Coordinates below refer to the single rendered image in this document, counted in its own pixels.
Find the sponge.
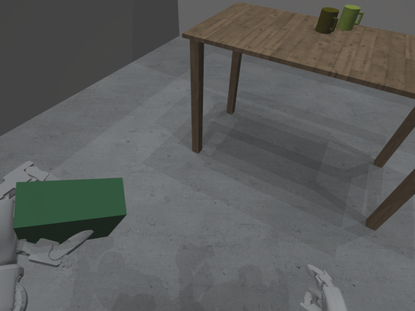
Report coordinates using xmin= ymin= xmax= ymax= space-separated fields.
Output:
xmin=14 ymin=178 xmax=126 ymax=244

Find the robot left forearm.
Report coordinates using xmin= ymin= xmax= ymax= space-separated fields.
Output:
xmin=0 ymin=264 xmax=28 ymax=311

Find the table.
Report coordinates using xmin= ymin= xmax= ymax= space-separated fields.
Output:
xmin=182 ymin=2 xmax=415 ymax=231

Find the left robot hand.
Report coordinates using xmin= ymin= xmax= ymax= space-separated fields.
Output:
xmin=0 ymin=161 xmax=94 ymax=268

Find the right robot hand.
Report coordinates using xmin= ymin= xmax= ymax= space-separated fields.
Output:
xmin=300 ymin=264 xmax=349 ymax=311

